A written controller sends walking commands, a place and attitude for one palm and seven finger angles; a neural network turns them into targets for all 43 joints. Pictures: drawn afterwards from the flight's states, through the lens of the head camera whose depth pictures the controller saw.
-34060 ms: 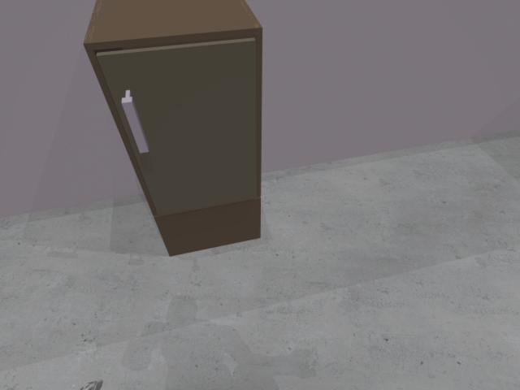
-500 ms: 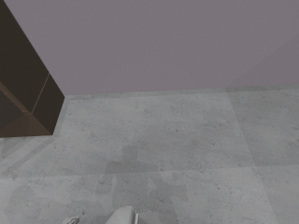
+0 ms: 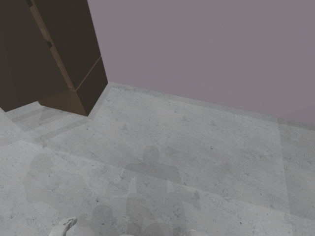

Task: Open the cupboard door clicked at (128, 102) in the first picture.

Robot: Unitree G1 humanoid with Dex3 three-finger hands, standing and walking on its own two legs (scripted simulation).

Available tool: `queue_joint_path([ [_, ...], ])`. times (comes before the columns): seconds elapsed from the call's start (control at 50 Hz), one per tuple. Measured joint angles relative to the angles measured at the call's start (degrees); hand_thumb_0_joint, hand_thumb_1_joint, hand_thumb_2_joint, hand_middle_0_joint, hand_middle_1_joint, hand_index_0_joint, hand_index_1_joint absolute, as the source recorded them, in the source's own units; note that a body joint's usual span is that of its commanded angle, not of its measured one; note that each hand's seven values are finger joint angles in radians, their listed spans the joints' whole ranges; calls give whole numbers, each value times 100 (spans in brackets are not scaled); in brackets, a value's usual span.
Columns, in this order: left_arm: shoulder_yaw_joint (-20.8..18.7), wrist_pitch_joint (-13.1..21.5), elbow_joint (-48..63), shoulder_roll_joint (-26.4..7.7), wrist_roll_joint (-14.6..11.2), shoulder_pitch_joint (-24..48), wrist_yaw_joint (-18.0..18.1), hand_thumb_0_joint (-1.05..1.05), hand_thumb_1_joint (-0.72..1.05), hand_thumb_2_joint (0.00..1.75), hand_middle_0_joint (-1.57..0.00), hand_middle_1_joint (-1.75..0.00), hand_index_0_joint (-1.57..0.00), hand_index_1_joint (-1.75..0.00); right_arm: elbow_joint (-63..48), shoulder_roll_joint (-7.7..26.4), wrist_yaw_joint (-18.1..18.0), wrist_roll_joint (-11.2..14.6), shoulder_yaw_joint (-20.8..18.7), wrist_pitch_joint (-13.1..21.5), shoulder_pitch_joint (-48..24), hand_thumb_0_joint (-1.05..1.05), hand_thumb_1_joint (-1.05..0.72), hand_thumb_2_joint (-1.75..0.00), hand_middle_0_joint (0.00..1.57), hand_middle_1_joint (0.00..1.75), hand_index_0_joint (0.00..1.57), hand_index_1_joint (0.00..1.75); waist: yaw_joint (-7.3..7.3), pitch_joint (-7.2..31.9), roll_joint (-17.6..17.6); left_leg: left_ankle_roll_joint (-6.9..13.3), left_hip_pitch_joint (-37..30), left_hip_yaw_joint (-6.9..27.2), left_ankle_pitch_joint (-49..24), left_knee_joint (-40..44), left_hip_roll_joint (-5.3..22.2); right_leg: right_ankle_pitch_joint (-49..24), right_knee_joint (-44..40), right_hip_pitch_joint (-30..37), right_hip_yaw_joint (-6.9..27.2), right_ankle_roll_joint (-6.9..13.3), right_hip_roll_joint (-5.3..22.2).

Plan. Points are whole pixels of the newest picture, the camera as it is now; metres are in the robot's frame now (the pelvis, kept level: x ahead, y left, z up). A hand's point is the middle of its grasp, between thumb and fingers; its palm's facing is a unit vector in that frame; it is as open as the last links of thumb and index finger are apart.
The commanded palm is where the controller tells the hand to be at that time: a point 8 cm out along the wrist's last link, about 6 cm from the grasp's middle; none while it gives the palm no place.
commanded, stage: turn to face it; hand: left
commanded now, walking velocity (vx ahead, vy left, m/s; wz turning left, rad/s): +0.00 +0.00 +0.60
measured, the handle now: out of the picture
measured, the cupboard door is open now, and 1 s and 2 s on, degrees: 46 46 46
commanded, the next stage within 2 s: take the last steps up to it in 0.82 s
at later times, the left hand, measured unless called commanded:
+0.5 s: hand out of the picture -0.02 +0.21 -0.19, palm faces +0.35 -0.91 -0.23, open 7.4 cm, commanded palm none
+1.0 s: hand out of the picture -0.03 +0.15 -0.16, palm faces +0.51 -0.83 -0.22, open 7.4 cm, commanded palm none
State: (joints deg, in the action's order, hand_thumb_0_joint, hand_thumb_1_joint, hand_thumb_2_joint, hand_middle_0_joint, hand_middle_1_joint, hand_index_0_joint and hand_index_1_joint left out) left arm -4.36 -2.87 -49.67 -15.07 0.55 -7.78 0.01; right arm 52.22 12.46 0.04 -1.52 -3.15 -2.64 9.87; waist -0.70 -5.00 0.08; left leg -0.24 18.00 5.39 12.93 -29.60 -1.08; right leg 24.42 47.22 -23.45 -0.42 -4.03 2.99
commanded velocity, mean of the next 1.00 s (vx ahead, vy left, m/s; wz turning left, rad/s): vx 0.03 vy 0.02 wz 0.40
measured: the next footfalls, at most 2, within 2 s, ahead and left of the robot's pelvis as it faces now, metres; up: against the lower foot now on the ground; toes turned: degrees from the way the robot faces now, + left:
right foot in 0.06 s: +0.04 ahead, -0.15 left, +0.00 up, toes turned +1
left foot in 0.42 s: +0.01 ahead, +0.11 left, +0.00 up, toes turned +21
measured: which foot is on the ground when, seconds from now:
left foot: down 0.00-0.06, up 0.08-0.40, down 0.42-0.80, up 0.82-1.00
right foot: up 0.00-0.04, down 0.06-0.42, up 0.44-0.78, down 0.80-1.00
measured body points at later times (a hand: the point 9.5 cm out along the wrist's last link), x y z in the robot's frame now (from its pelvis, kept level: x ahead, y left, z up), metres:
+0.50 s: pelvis +0.00 -0.01 -0.01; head +0.04 +0.04 +0.43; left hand -0.04 +0.26 -0.17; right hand +0.20 -0.22 -0.13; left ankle -0.02 +0.10 -0.74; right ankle +0.00 -0.15 -0.69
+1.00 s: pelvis +0.01 -0.04 +0.00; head +0.05 -0.03 +0.45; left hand -0.05 +0.19 -0.14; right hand +0.19 -0.23 -0.15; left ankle -0.07 +0.06 -0.68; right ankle +0.06 -0.15 -0.74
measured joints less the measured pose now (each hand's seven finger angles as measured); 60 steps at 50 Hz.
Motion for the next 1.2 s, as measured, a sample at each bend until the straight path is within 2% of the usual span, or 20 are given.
queue_joint_path([
  [0.06, 39, 111, 124, 16, -10, 9, 4, 1, 91, 90, -20, -30, -20, -30, 21, 34, 11, 34, -61, -71, 107, 0, -90, -90, 20, 30, 20, 30, -42, 73, -66, -130, 197, 214, 98, -278, -95, -488, -1295, 604, -42, 82, -93],
  [0.1, 73, 203, 147, 101, 38, 6, 40, 1, 91, 90, -20, -30, -20, -30, 60, 116, 30, 62, -130, -126, 92, 0, -91, -90, 20, 30, 20, 30, -39, 37, -160, -152, 507, 182, 868, -1081, -132, -800, -1354, 639, -157, 315, -73],
  [0.16, 165, 212, 140, 274, 46, -98, 71, 1, 91, 90, -20, -30, -20, -30, 142, 245, 78, 46, -219, -226, 37, 0, -91, -90, 20, 30, 20, 30, -86, -13, -252, -210, 1046, -127, 1270, -2924, -118, -616, -1389, 810, -400, 393, 44],
  [0.2, 191, 196, 102, 346, 50, -181, 87, 1, 91, 90, -20, -30, -20, -30, 162, 261, 115, 49, -232, -249, 6, 0, -91, -90, 20, 30, 20, 30, -118, -27, -195, -289, 1167, -367, 1154, -3452, -5, -656, -1575, 960, -532, 384, 135],
  [0.28, 232, 221, 24, 414, 65, -291, 73, 1, 90, 90, -20, -30, -20, -30, 155, 213, 152, 77, -193, -245, -60, 0, -91, -90, 20, 30, 20, 30, -111, -79, 29, -390, 891, -719, 1194, -2795, 170, -718, -1793, 1162, -822, 357, 355],
  [0.36, 224, 251, -32, 391, 84, -405, 41, 1, 90, 90, -21, -30, -20, -30, 130, 170, 163, 100, -127, -203, -224, 1, -91, -90, 20, 30, 20, 30, 25, -149, 198, -340, 417, -932, 1210, -1607, 197, -584, -1623, 1171, -1105, 266, 540],
  [0.42, 161, 206, -86, 297, 41, -578, 12, 1, 90, 90, -21, -30, -20, -30, 0, 186, 169, 86, -71, -84, -307, 0, -91, -90, 20, 30, 20, 30, 79, -86, 239, -140, -60, -974, 304, -430, 190, -291, -1059, 964, -1289, 143, 663],
  [0.48, 83, -11, -232, 96, 27, -523, 44, 1, 90, 90, -21, -30, -20, -30, -105, 98, 105, 48, -34, 66, -397, 0, -91, -90, 20, 30, 20, 30, 118, -111, 365, 197, 142, -870, 432, -735, 92, 709, 480, 298, -716, 17, 532],
  [0.56, 0, -96, -349, -35, 21, -367, 47, 1, 91, 90, -20, -30, -20, -30, -137, 12, -29, 21, 46, 111, -336, 0, -91, -90, 20, 30, 20, 30, 146, -83, 298, 188, 27, -643, 319, -401, 80, 403, 1496, -292, -273, -12, 263],
  [0.66, 7, -44, -268, -23, 19, -274, 7, 1, 91, 90, -20, -30, -20, -30, -17, -41, -48, 10, 100, 82, -245, 0, -91, -90, 20, 30, 20, 30, 166, -20, 128, 160, -148, -438, 52, 23, 87, 100, 834, -250, -135, 6, 152],
  [0.74, 48, 11, -235, 58, 7, -218, 3, 1, 91, 90, -20, -30, -20, -30, 76, -80, -33, 0, 93, 30, -151, 0, -91, -90, 20, 30, 20, 30, 96, 38, -5, 67, -124, -265, 23, 20, 78, -17, -194, 196, -154, 66, 6],
  [0.78, 77, 81, -214, 104, 1, -230, 3, 1, 91, 90, -20, -30, -20, -30, 124, -92, -27, 21, 77, 2, -86, 0, -91, -90, 20, 30, 20, 30, 80, 84, -40, -5, -43, -189, 80, -120, 43, -434, -970, 581, -206, 100, -65],
  [0.8, 94, 137, -188, 108, 10, -272, 7, 1, 91, 90, -20, -30, -20, -30, 136, -102, -19, 44, 67, -11, -35, 0, -91, -90, 20, 30, 20, 30, 88, 139, 1, -47, 46, -184, 144, -261, -17, -634, -1437, 789, -193, 189, -41],
  [0.84, 135, 216, -242, 246, 50, -281, 33, 1, 91, 90, -20, -30, -20, -30, 212, -37, -3, 74, 12, -64, -30, 0, -91, -90, 20, 30, 20, 30, 79, 108, -132, -81, 295, -142, 889, -979, -39, -648, -1402, 812, -285, 392, -61],
  [0.88, 192, 239, -263, 379, 60, -356, 50, 1, 91, 90, -20, -30, -20, -30, 293, 16, 11, 73, -43, -147, -16, 0, -91, -90, 20, 30, 20, 30, 64, 98, -178, -102, 594, -222, 1325, -2047, -91, -619, -1439, 904, -380, 432, -4],
  [0.94, 236, 248, -317, 506, 63, -483, 60, 1, 91, 90, -20, -30, -20, -30, 398, 42, 37, 82, -82, -186, -10, 0, -91, -90, 20, 30, 20, 30, 49, 83, -126, -176, 793, -415, 1247, -2950, -33, -720, -1697, 1092, -480, 421, 71],
  [1.04, 196, 328, -481, 543, 90, -633, 41, 1, 92, 90, -21, -30, -20, -30, 509, -12, 76, 78, -75, -130, 46, 0, -91, -90, 20, 30, 20, 30, 117, 89, 77, -247, 417, -693, 1256, -2127, 114, -816, -1993, 1293, -667, 367, 214],
  [1.14, 99, 397, -680, 377, 102, -858, -35, 1, 91, 90, -21, -30, -20, -30, 532, -68, 131, 65, -15, -17, 24, 0, -91, -90, 20, 30, 20, 30, 279, 119, 278, -166, -93, -950, 1112, -828, 123, -677, -1895, 1344, -856, 204, 407],
  [1.18, 47, 344, -766, 302, 76, -1003, -60, 1, 91, 90, -21, -30, -20, -30, 456, -56, 129, 54, 14, 97, 39, 0, -91, -90, 20, 30, 20, 30, 293, 190, 291, -24, -382, -980, 695, -83, 107, -461, -1552, 1217, -895, 121, 474],
  [1.2, 15, 279, -827, 255, 60, -1028, -70, 1, 91, 90, -21, -30, -20, -30, 425, -77, 106, 28, 13, 165, 25, 0, -91, -90, 20, 30, 20, 30, 284, 180, 333, 131, -340, -992, 451, -144, 58, -109, -1109, 1055, -829, 132, 515],
])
